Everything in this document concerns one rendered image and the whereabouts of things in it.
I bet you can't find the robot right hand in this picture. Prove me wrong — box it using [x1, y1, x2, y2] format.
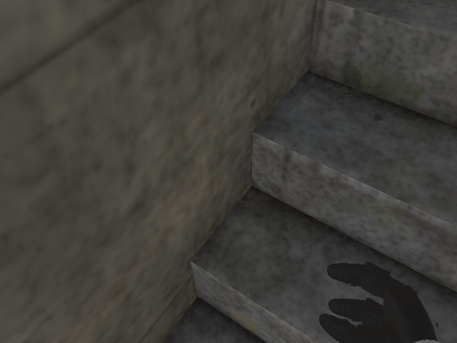
[319, 262, 438, 343]

